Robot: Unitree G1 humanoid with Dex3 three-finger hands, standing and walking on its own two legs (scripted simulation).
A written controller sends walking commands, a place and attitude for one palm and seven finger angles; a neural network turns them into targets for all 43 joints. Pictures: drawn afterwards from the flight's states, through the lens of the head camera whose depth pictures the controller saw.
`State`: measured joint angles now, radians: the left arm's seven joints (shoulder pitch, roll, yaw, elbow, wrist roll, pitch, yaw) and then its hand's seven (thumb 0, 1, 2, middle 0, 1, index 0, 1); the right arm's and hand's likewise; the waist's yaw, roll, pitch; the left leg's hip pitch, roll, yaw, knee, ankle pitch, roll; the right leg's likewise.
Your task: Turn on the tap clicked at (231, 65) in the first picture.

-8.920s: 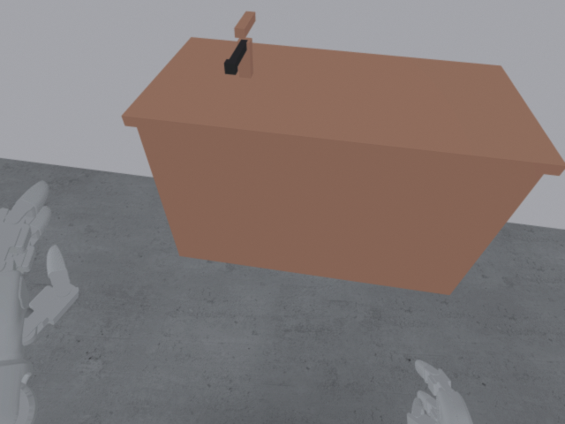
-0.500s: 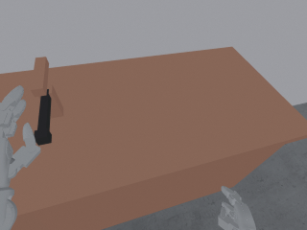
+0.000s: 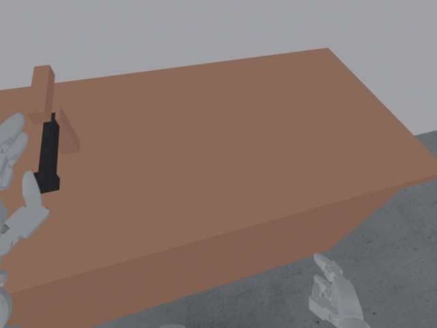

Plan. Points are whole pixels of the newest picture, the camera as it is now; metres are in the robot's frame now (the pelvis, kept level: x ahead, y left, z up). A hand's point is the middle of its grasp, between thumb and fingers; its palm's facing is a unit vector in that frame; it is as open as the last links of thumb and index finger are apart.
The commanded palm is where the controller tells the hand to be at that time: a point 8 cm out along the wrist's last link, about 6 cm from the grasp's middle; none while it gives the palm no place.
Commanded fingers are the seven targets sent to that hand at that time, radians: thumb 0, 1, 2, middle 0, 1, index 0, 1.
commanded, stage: shuffle to correct the standing spot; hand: left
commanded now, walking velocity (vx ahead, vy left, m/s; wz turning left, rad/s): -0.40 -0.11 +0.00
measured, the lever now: (46, 181) +0.31 +0.32 +0.08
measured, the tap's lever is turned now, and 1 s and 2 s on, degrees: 0 0 0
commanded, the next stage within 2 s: come to a stop and stand still in 0.04 s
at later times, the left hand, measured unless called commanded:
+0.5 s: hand (27, 237) +0.19 +0.25 +0.16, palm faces +0.40 -0.83 -0.39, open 7.5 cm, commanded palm +0.13 +0.28 +0.18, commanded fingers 0.00 0.90 0.90 -0.20 -0.30 -0.20 -0.30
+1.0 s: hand (40, 206) +0.23 +0.27 +0.15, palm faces +0.35 -0.85 -0.39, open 7.5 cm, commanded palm +0.17 +0.29 +0.18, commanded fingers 0.00 0.90 0.90 -0.20 -0.30 -0.20 -0.30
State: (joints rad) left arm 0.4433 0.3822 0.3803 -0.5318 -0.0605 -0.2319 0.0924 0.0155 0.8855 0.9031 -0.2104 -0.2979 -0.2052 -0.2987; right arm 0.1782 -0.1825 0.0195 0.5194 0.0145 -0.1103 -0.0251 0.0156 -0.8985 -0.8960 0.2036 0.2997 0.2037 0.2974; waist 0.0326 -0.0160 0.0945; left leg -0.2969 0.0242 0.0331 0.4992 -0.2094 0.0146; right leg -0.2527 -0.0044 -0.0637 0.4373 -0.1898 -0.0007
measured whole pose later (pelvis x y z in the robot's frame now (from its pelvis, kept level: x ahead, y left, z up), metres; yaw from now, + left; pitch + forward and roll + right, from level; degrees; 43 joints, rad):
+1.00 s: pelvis +0.00 +0.02 +0.00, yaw -1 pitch -1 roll -1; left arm 0.38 0.37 0.37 -0.43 -0.04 -0.21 0.07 0.02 0.88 0.90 -0.22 -0.30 -0.21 -0.30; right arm 0.22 -0.21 0.03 0.57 0.02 -0.14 -0.01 0.02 -0.90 -0.90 0.20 0.30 0.20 0.30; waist 0.04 -0.03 0.09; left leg -0.23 -0.02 0.04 0.50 -0.26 0.05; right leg -0.23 -0.02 -0.02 0.44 -0.19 0.02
